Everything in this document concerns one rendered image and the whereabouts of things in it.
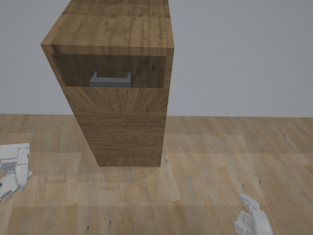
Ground right robot hand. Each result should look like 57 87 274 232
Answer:
234 193 274 235

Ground left robot hand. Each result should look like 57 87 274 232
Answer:
0 143 32 203

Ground handle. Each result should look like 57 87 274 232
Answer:
90 71 131 87

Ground cabinet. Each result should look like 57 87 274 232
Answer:
40 0 175 167

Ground drawer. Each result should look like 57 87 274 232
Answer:
53 53 166 88

